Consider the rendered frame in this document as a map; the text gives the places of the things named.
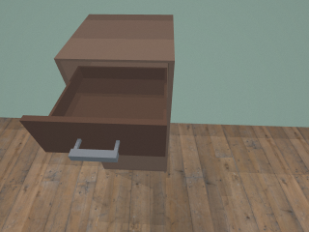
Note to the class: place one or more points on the handle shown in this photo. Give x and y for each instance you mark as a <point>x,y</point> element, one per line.
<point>77,154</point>

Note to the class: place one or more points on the drawer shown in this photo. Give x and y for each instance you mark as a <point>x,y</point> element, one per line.
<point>102,104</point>

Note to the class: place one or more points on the cabinet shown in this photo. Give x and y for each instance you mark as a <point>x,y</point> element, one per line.
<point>124,40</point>

